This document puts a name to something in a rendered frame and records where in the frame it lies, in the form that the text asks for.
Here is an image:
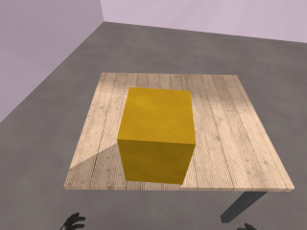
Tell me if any carton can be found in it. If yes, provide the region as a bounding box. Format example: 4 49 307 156
117 87 196 185

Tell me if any robot left hand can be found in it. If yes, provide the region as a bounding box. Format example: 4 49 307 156
60 212 85 230

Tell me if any table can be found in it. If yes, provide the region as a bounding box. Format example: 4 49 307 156
63 72 295 223

